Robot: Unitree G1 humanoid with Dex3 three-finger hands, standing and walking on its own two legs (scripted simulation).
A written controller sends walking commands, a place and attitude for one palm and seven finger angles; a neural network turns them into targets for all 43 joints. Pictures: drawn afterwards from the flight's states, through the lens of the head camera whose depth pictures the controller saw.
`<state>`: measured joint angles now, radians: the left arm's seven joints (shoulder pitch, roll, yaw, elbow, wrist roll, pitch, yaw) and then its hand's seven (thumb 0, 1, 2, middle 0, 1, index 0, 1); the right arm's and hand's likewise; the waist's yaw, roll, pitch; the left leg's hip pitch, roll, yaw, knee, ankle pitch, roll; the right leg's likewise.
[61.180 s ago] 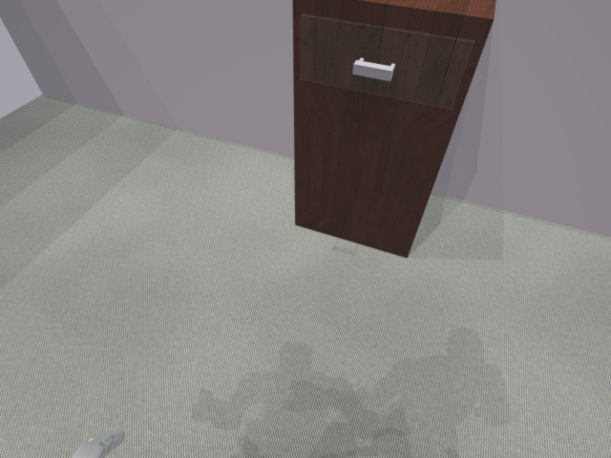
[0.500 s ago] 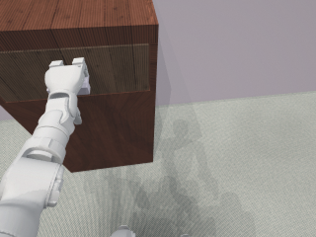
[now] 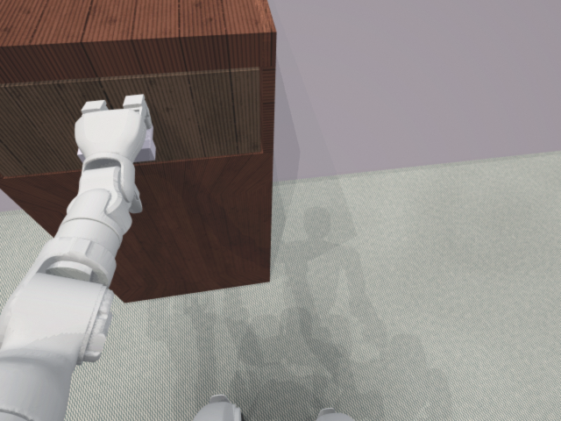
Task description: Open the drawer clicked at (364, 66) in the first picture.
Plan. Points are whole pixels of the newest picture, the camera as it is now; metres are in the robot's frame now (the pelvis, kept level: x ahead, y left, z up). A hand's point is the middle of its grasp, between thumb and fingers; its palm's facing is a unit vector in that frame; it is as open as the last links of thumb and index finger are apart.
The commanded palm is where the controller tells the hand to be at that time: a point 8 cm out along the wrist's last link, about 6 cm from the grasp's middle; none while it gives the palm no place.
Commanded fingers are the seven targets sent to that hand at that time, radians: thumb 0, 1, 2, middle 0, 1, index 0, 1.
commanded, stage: close the thumb around the handle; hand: left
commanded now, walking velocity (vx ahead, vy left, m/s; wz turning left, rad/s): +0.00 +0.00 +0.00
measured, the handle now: (119, 140) +0.54 +0.24 +0.06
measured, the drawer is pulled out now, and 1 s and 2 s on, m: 0.00 0.00 0.00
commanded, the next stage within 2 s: pull the drawer open in 0.58 s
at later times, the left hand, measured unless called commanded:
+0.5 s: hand (128, 163) +0.49 +0.21 +0.06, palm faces +0.02 -0.02 -1.00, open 8.8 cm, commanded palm +0.47 +0.21 +0.09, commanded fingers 0.00 0.90 0.90 -0.40 -1.35 -0.40 -1.35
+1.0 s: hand (129, 168) +0.49 +0.21 +0.05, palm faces +0.03 -0.04 -1.00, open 8.6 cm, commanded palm +0.44 +0.21 +0.09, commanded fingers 0.00 0.90 0.90 -0.40 -1.35 -0.40 -1.35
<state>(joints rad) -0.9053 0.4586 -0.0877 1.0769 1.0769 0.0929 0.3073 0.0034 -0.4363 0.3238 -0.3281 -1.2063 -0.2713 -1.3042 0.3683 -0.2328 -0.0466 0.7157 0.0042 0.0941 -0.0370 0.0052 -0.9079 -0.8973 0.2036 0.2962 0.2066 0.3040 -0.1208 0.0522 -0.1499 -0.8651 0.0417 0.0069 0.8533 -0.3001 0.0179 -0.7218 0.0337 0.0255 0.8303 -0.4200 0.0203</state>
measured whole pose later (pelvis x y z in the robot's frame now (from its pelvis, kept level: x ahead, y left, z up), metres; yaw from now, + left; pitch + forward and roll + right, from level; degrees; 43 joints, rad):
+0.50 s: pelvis +0.01 -0.01 +0.00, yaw +1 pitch +18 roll -2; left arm -0.87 0.43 -0.10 1.04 1.07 0.08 0.31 0.01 0.38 0.67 -0.41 -1.33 -0.13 -1.39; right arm 0.34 -0.24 -0.05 0.71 0.00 0.10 -0.04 0.00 -0.91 -0.90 0.20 0.30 0.21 0.30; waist -0.10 0.04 -0.15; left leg -0.86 0.04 -0.01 0.86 -0.31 0.01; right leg -0.71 0.03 0.01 0.83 -0.44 0.01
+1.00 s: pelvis +0.01 -0.01 +0.01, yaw +0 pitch +17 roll -2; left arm -0.77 0.43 -0.07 0.96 1.05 0.09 0.33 0.02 0.50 0.64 -0.34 -1.32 -0.04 -1.35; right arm 0.36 -0.23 -0.05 0.71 0.01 0.11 -0.04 0.01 -0.91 -0.90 0.20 0.30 0.21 0.30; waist -0.10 0.05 -0.15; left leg -0.81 0.05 0.01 0.83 -0.32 0.01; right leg -0.67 0.04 0.03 0.80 -0.43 0.01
